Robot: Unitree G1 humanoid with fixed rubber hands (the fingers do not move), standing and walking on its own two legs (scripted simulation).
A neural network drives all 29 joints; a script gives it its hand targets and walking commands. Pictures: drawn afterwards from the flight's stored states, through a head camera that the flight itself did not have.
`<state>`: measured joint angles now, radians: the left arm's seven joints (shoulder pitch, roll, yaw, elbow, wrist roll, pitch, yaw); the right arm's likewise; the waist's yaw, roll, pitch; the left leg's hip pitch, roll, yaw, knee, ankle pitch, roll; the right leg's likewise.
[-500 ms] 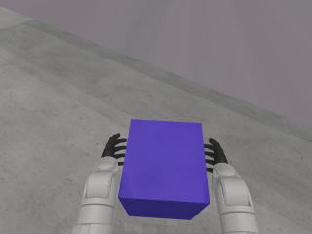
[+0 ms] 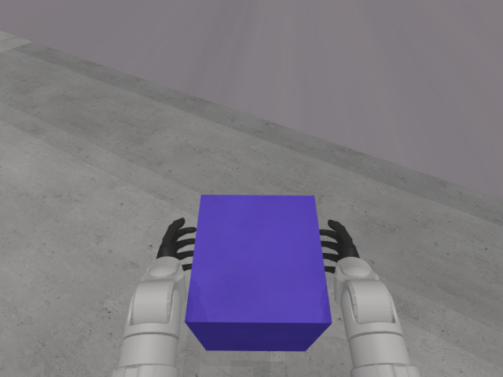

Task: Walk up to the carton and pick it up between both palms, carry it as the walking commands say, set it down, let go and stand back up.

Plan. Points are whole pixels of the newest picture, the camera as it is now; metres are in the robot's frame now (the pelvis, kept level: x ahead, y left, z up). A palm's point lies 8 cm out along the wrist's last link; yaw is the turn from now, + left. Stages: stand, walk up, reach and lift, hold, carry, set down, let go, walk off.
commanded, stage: carry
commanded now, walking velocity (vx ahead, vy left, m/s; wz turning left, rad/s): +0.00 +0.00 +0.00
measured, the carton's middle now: (256, 278) +0.32 +0.01 -0.06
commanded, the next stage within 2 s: hold in 1.88 s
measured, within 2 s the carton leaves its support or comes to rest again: neither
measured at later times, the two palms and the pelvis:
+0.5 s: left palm (176, 298) +0.24 +0.13 +0.03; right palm (365, 303) +0.23 -0.15 +0.03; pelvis -0.05 -0.01 +0.00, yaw +0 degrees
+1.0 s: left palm (165, 327) +0.19 +0.14 +0.03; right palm (369, 334) +0.19 -0.14 +0.04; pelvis -0.10 +0.00 +0.00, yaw -1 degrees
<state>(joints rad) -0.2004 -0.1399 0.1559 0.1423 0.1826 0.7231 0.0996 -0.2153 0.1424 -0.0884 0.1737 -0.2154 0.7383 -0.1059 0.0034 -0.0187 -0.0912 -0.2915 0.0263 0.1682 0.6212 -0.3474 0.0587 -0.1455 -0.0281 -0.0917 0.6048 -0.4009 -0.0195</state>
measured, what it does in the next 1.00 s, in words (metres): shifts its weight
